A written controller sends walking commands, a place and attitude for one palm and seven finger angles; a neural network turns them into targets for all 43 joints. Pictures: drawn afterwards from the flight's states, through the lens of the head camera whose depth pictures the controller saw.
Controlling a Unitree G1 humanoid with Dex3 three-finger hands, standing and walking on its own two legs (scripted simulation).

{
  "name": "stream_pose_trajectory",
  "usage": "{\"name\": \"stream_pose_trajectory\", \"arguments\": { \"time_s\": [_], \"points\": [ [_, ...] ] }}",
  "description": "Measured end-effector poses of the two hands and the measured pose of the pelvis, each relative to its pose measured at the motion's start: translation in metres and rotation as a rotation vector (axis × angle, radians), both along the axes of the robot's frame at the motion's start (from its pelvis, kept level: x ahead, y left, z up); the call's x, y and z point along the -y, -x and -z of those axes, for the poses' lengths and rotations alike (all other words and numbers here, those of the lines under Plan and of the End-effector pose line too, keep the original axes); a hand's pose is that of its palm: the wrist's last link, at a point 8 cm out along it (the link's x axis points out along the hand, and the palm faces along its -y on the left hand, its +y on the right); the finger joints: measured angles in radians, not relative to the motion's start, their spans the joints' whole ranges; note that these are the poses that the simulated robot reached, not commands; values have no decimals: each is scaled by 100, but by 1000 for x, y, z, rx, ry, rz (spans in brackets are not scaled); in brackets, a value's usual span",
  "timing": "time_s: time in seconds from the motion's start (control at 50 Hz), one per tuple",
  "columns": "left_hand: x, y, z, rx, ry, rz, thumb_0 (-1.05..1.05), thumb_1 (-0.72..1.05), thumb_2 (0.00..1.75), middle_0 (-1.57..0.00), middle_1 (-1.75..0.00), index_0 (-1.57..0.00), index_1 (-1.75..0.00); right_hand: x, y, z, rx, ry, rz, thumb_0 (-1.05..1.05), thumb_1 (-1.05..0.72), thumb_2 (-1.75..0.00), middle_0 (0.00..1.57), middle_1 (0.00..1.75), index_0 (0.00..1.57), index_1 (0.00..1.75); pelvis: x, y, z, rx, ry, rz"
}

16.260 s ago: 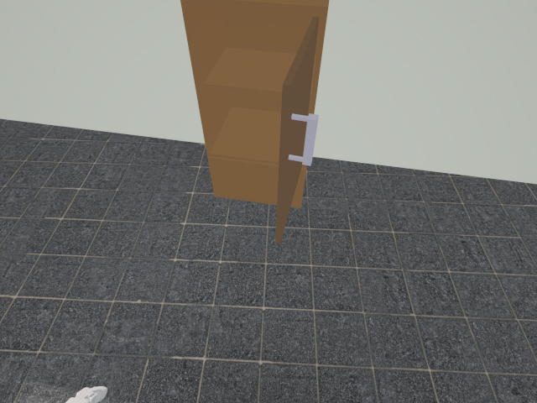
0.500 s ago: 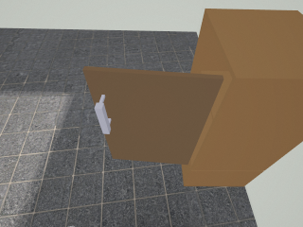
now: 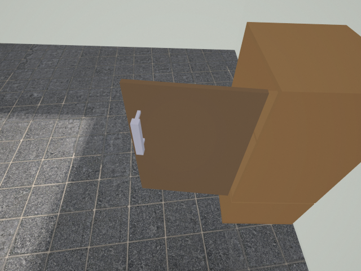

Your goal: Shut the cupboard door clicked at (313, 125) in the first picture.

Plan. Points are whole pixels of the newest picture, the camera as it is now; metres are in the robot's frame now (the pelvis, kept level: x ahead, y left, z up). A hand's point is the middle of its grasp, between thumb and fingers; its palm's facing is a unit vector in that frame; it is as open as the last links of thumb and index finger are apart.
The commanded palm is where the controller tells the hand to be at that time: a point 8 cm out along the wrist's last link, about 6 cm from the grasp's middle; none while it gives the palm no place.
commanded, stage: come to a stop and stand still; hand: left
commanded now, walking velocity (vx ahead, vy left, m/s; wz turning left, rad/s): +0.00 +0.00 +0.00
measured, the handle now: (139, 133) +0.52 +0.17 -0.05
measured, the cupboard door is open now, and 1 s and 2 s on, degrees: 85 85 85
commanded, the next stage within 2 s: look again from close up in 0.02 s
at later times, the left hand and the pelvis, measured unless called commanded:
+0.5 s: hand out of the picture +0.01 +0.17 -0.18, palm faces -0.02 -0.98 -0.20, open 7.4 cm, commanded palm none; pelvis -0.01 +0.00 +0.00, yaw -1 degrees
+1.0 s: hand out of the picture +0.00 +0.17 -0.18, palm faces +0.01 -0.98 -0.19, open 7.4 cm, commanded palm none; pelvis +0.04 -0.01 +0.00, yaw -2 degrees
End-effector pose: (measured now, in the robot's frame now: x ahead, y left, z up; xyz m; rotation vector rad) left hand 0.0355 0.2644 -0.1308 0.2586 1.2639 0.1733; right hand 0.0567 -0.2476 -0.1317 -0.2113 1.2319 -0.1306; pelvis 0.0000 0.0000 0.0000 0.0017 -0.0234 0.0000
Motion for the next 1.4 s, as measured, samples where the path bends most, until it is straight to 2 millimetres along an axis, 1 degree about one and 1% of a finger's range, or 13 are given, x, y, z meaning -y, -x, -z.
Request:
{"name": "stream_pose_trajectory", "arguments": {
  "time_s": [0.12, 0.24, 0.34, 0.54, 0.64, 0.76, 0.92, 1.02, 1.1, 1.16, 1.26, 1.32, 1.4],
  "points": [
    [5, 27, 4, -76, 8, -17, 1, 90, 90, -20, -30, -20, -30, 0, 32, 5, -87, -6, 33, 0, -91, -90, 20, 30, 21, 30, 0, 3, -1, 4, -2, 3],
    [17, 37, 8, -107, 37, -18, 1, 90, 90, -20, -30, -20, -30, -1, 49, 6, -128, -8, 58, 0, -91, -90, 20, 30, 20, 30, 1, 5, -1, 6, -4, 7],
    [29, 35, 11, -103, 62, -14, 1, 90, 90, -20, -30, -20, -30, -4, 52, 6, -132, -15, 70, 0, -91, -90, 20, 30, 20, 30, 2, 6, -2, 6, -5, 10],
    [44, 26, 14, -75, 94, -10, 1, 90, 90, -20, -30, -20, -30, -16, 50, 8, -116, -43, 85, 0, -91, -90, 20, 30, 20, 30, 4, 5, -2, 6, -3, 16],
    [45, 26, 15, -74, 97, -15, 1, 91, 90, -20, -30, -20, -30, -19, 52, 8, -119, -45, 94, 0, -91, -90, 20, 30, 20, 30, 3, 4, -2, 7, -3, 18],
    [43, 30, 15, -89, 94, -19, 1, 91, 90, -20, -30, -20, -30, -21, 57, 9, -133, -48, 102, 0, -91, -90, 20, 30, 20, 30, 3, 1, -2, 8, -3, 22],
    [42, 38, 16, -143, 96, -50, 1, 91, 90, -20, -30, -20, -30, -19, 63, 13, -184, -49, 126, 0, -91, -90, 20, 30, 20, 30, 5, -19, 1, -3, 0, 29],
    [46, 36, 18, -197, 99, -67, 1, 91, 90, -20, -30, -19, -30, -16, 56, 17, -205, -47, 147, 0, -91, -90, 20, 30, 20, 30, 8, -41, 5, -10, -2, 38],
    [55, 20, 18, -208, 90, -72, 1, 91, 90, -20, -30, -19, -30, -14, 45, 20, -222, -49, 152, 0, -91, -90, 20, 30, 20, 30, 14, -57, 7, -14, -1, 37],
    [62, 6, 17, -186, 88, -76, 1, 91, 90, -20, -30, -19, -30, -12, 31, 21, -225, -48, 149, 0, -91, -90, 20, 30, 20, 30, 18, -63, 6, -16, 0, 30],
    [67, -18, 12, -130, 94, -75, 1, 90, 90, -20, -30, -20, -30, -9, -1, 14, -170, -37, 137, 0, -91, -90, 20, 30, 20, 30, 17, -63, -1, -18, -4, 12],
    [57, -26, 12, -106, 76, -74, 1, 92, 90, -20, -30, -20, -30, -6, -19, 10, -120, -23, 122, 0, -91, -90, 20, 30, 20, 30, 14, -59, -2, -20, -10, 12],
    [39, -33, 19, -74, 59, -57, 1, 92, 90, -20, -30, -20, -30, -4, -35, 13, -50, -1, 105, 0, -91, -90, 20, 30, 20, 30, 6, -49, 7, -31, -2, 22]
  ]
}}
